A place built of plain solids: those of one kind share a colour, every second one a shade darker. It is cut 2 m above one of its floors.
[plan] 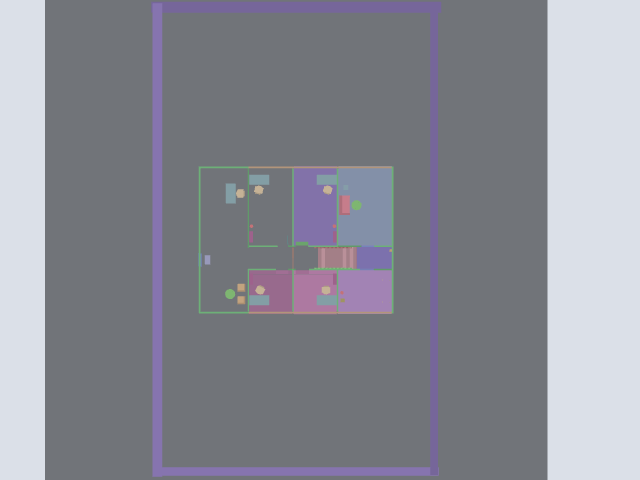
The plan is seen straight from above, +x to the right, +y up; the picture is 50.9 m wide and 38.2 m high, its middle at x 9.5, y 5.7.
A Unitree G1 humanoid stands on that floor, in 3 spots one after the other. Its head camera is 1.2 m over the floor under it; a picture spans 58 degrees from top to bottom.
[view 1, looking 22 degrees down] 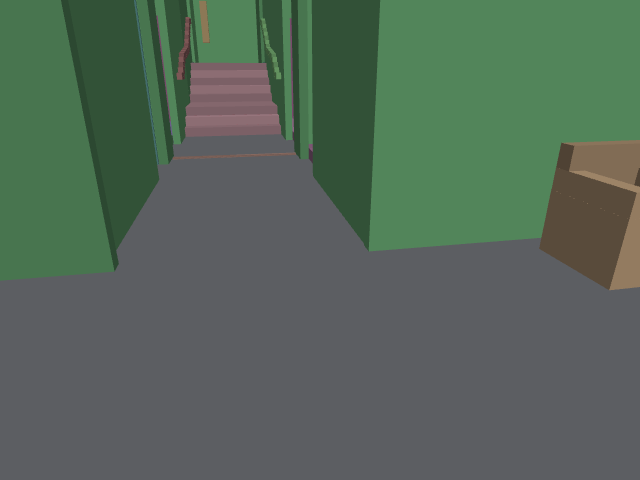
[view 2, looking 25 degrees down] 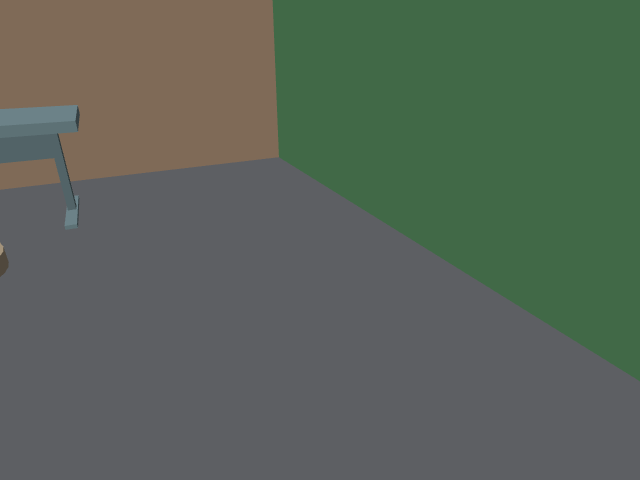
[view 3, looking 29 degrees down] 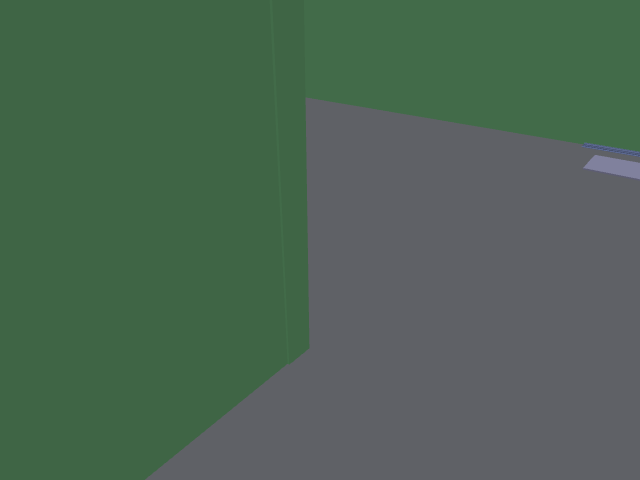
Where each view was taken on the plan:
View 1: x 1.10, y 4.27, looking -11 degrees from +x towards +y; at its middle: ground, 3.20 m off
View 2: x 5.62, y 6.93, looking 64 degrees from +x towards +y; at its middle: ground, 2.84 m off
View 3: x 4.70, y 4.27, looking -140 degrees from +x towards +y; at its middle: ground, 2.48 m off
